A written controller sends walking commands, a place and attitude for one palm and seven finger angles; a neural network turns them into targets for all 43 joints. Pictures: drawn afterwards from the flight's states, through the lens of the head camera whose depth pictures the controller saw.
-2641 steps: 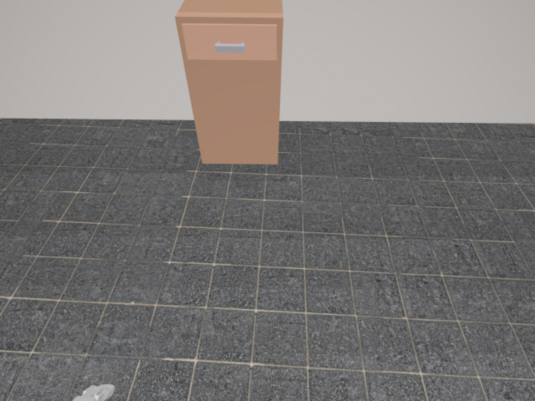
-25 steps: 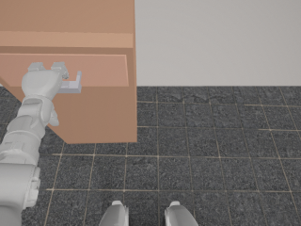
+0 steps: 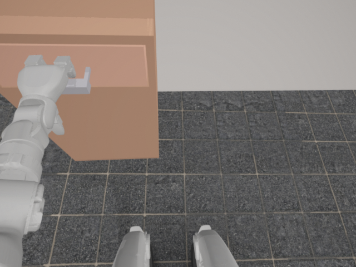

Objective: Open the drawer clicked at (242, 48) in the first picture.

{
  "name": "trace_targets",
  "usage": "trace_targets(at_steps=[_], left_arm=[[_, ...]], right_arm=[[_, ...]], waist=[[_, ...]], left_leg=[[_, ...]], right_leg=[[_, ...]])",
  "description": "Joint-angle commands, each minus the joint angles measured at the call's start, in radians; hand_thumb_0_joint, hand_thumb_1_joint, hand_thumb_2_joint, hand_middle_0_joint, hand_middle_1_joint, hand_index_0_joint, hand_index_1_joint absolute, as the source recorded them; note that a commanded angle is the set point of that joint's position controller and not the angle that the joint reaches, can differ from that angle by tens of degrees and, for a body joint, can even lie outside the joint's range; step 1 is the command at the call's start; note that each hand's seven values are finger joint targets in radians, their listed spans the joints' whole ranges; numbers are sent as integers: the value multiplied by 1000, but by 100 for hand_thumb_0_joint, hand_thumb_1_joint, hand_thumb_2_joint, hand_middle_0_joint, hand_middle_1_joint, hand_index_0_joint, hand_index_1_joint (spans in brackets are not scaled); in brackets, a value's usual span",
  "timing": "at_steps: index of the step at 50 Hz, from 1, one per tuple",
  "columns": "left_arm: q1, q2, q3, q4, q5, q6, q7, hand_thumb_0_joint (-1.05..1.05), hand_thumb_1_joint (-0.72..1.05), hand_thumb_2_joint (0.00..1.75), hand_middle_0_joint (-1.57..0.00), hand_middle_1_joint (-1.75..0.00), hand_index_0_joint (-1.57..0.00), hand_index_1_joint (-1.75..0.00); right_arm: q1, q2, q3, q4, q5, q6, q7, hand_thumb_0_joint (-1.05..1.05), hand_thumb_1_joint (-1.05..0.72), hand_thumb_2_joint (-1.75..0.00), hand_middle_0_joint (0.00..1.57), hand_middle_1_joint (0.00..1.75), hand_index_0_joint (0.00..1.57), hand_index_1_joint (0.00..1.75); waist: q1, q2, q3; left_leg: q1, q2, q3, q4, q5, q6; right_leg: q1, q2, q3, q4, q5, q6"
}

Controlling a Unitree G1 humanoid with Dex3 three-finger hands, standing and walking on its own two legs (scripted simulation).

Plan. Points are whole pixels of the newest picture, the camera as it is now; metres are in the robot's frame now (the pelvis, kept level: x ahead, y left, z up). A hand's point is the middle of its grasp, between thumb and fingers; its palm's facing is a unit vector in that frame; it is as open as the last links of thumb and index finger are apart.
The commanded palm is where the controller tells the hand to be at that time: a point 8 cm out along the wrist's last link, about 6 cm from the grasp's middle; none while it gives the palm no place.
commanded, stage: lower the fingers behind the handle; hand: left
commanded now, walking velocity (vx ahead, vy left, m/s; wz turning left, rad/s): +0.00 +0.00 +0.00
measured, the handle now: (64, 78) +0.56 +0.26 +0.01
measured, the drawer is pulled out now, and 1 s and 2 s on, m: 0.00 0.00 0.00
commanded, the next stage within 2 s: lift the fingers back up to retry in 0.04 s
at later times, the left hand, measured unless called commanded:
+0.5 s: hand (60, 92) +0.50 +0.25 +0.03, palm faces -0.06 -0.05 -1.00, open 13.7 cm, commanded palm +0.49 +0.25 +0.10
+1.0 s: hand (51, 83) +0.50 +0.25 +0.07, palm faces -0.06 -0.05 -1.00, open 13.8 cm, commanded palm +0.48 +0.25 +0.13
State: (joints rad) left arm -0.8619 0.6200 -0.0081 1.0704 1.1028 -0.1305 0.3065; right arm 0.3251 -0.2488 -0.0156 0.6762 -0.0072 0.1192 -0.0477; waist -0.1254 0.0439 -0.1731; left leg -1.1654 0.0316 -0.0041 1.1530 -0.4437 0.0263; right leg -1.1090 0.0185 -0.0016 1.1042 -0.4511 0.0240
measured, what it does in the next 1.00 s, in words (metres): rises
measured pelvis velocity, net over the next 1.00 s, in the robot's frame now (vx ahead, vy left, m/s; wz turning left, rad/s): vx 0.06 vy -0.01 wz -0.01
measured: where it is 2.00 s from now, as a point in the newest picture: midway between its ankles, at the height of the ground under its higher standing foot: outside the picture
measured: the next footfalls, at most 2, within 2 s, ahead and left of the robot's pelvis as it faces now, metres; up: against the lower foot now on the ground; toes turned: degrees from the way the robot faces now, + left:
none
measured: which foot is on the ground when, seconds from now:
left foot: down 0.00-1.00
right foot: down 0.00-1.00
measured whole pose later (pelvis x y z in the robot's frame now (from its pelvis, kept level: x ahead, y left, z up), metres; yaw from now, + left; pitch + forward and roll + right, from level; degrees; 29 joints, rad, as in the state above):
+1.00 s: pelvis +0.06 -0.01 +0.05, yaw +0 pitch +20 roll -2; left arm -0.58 0.53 0.07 0.86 1.08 -0.18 0.30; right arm 0.30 -0.25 -0.07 0.67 -0.02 0.18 -0.02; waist -0.07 0.05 -0.16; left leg -0.79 0.04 0.02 0.86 -0.43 0.01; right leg -0.75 0.03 0.02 0.81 -0.42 0.01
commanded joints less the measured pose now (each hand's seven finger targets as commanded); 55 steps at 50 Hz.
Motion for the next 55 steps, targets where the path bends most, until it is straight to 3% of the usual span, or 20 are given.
trace_targets(at_steps=[1, 3, 5, 10, 12, 15, 17, 20, 24, 28, 31, 34, 37, 40, 41, 42, 44, 46, 50, 55], left_arm=[[-261, 195, 46, -69, -7, -4, -20, 0, -50, 30, -30, -120, -30, -120], [-283, 150, 10, -65, -7, 1, -20, 0, -50, 30, -30, -120, -30, -120], [-294, 197, 42, -69, 0, 1, -17, 0, -50, 30, -30, -120, -30, -120], [-332, 220, 59, -148, -9, 10, -15, 0, -50, 30, -30, -120, -30, -120], [-343, 194, 42, -170, -17, 15, -14, 0, -50, 30, -30, -120, -30, -120], [-366, 240, 78, -225, -26, 6, -12, 0, -50, 30, -30, -120, -30, -120], [-366, 224, 79, -279, -29, -11, -6, 0, -50, 30, -30, -120, -30, -120], [-395, 291, 138, -346, -27, -41, 29, 0, -50, 30, -30, -120, -30, -120], [-336, 311, 175, -345, -21, -31, 72, 0, -50, 30, -30, -120, -30, -120], [-247, 220, 106, -253, -28, 34, 63, 0, -50, 30, -30, -120, -30, -120], [-242, 189, 66, -229, -33, 69, 19, 0, -50, 30, -30, -120, -30, -120], [-270, 149, 31, -307, -62, 44, -45, 0, -50, 30, -30, -120, -30, -120], [-227, 160, 56, -422, -78, -22, -83, 0, -50, 30, -30, -120, -30, -120], [-97, 173, 109, -347, -74, -63, -77, 0, -50, 30, -30, -120, -30, -120], [-33, 186, 132, -305, -73, -61, -69, 0, -50, 30, -30, -120, -30, -120], [-58, 211, 155, -326, -63, -67, -50, 0, -50, 30, -30, -120, -30, -120], [-17, 253, 206, -340, -51, -66, -14, 0, -50, 30, -30, -120, -30, -120], [-13, 213, 179, -358, -30, -52, 26, 0, -50, 30, -30, -120, -30, -120], [-61, 205, 177, -452, -19, -36, 71, 0, -50, 30, -30, -120, -30, -120], [-169, 186, 124, -445, -33, -18, 52, 0, -50, 30, -30, -120, -30, -120]], right_arm=[[150, -183, -62, -53, -5, -22, -22, 0, -90, -90, 20, 30, 20, 30], [151, -178, -64, -50, -4, -26, -21, 0, -90, -90, 20, 30, 20, 30], [157, -186, -62, -47, -6, -25, -22, 0, -90, -90, 20, 30, 20, 30], [168, -186, -68, -48, -7, -21, -21, 0, -90, -90, 20, 30, 20, 30], [168, -180, -72, -47, -5, -21, -21, 0, -90, -90, 20, 30, 20, 30], [172, -182, -74, -42, -6, -20, -26, 0, -90, -90, 20, 30, 20, 30], [169, -175, -77, -43, -7, -22, -25, 0, -90, -90, 20, 30, 20, 30], [165, -178, -80, -30, -13, -23, -29, 0, -90, -90, 20, 30, 20, 30], [147, -176, -77, -18, -19, -13, -20, 0, -90, -90, 20, 30, 20, 30], [150, -176, -82, -18, -10, -1, -4, 0, -90, -90, 20, 30, 20, 30], [159, -177, -90, -16, -3, 11, -4, 0, -90, -90, 20, 30, 20, 30], [160, -169, -97, -30, 1, 15, -15, 0, -90, -90, 20, 30, 20, 30], [146, -160, -101, -43, 0, 20, -22, 0, -90, -90, 20, 30, 20, 30], [133, -159, -99, -36, -2, 33, -17, 0, -90, -90, 20, 30, 20, 30], [123, -166, -96, -36, -3, 39, -12, 0, -90, -90, 20, 30, 20, 30], [117, -166, -96, -46, -1, 42, -8, 0, -90, -90, 20, 30, 20, 30], [103, -167, -97, -52, -9, 47, 3, 0, -90, -90, 20, 30, 20, 30], [92, -159, -101, -63, -13, 48, 15, 0, -90, -90, 20, 30, 20, 30], [93, -159, -114, -68, -14, 45, 22, 0, -90, -90, 20, 30, 20, 30], [89, -163, -117, -44, -6, 39, -1, 0, -90, -90, 20, 30, 20, 30]], waist=[[-27, 12, -353], [-44, 23, -326], [-36, 23, -340], [-22, 78, -423], [-27, 78, -430], [-22, 80, -463], [-10, 109, -477], [-4, 119, -493], [20, 134, -473], [17, 107, -392], [9, 78, -399], [-2, 54, -414], [20, 88, -453], [33, 17, -323], [54, 7, -282], [55, -5, -288], [95, 26, -323], [92, 78, -339], [71, 64, -458], [14, 27, -425]], left_leg=[[354, -28, -27, -148, 91, 24], [356, -27, -27, -145, 88, 24], [358, -25, -33, -146, 92, 22], [440, -25, -35, -164, 137, 17], [483, -24, -36, -179, 152, 17], [530, -21, -39, -198, 189, 17], [578, -21, -41, -215, 222, 14], [613, -22, -38, -224, 268, 15], [636, -25, -25, -241, 362, 10], [639, -28, -4, -285, 384, 8], [679, -26, 7, -307, 423, 9], [737, -24, 14, -329, 470, 15], [815, -24, 10, -337, 596, 15], [737, -27, 15, -341, 593, 18], [690, -31, 19, -346, 556, 16], [667, -33, 23, -349, 538, 17], [651, -39, 35, -342, 571, 14], [676, -39, 38, -331, 601, 9], [742, -36, 34, -312, 669, 12], [749, -42, 30, -323, 561, 20]], right_leg=[[99, 42, -46, -160, 71, -59], [74, 41, -46, -166, 71, -58], [74, 41, -48, -157, 72, -59], [112, 43, -48, -171, 95, -60], [129, 45, -50, -192, 104, -59], [171, 47, -47, -214, 129, -57], [189, 50, -49, -227, 144, -61], [225, 50, -42, -244, 178, -59], [281, 55, -46, -259, 242, -63], [335, 59, -53, -307, 278, -63], [392, 60, -46, -339, 332, -60], [459, 55, -35, -374, 394, -58], [494, 56, -31, -378, 466, -56], [490, 55, -35, -379, 485, -55], [499, 54, -36, -373, 472, -61], [505, 53, -32, -368, 482, -61], [548, 48, -26, -347, 527, -67], [527, 51, -29, -333, 535, -68], [561, 50, -21, -329, 596, -57], [543, 46, -14, -362, 549, -47]])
